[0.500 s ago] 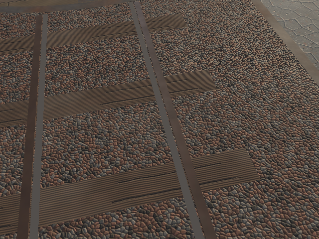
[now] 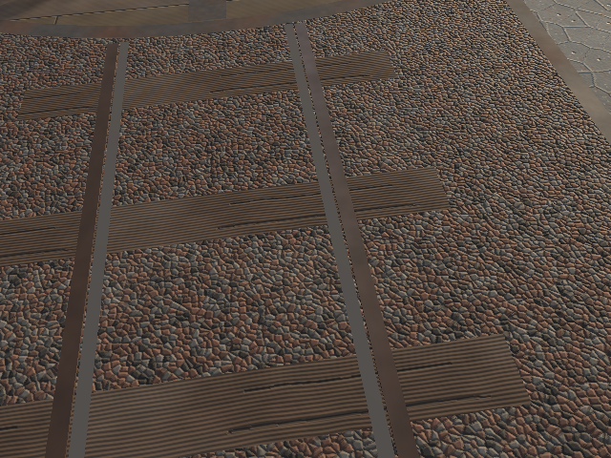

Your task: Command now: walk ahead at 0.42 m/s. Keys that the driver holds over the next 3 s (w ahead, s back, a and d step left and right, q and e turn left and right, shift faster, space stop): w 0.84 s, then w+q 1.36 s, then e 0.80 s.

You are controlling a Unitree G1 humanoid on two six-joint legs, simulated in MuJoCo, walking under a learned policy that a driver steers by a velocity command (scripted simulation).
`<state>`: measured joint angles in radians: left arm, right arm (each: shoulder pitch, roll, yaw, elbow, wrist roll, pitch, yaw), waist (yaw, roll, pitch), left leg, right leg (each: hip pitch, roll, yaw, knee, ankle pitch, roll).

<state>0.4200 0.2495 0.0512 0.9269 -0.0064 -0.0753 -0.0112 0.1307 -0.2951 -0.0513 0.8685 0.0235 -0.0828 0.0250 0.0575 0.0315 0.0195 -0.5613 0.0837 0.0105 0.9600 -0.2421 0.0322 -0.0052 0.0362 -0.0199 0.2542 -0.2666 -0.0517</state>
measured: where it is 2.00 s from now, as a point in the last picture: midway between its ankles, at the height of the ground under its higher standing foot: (287, 234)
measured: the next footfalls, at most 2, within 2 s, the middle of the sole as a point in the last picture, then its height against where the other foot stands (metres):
left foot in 0.22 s outside the picture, level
right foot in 0.80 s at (381, 402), level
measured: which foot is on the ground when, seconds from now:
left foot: up 0.00-0.20, down 0.22-0.80, up 0.82-1.00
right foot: down 0.00-0.24, up 0.26-0.78, down 0.80-1.00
